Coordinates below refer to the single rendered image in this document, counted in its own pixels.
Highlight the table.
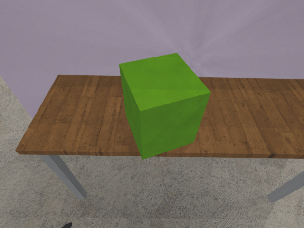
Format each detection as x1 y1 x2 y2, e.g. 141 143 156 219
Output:
15 75 304 202

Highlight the carton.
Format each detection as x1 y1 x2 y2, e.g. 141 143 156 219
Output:
119 53 211 160

